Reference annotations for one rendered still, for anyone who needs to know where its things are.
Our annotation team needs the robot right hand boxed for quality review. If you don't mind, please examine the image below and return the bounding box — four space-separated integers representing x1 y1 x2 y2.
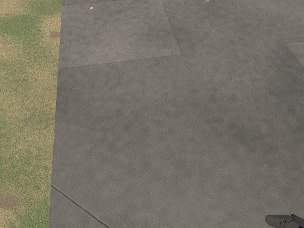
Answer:
265 214 304 228

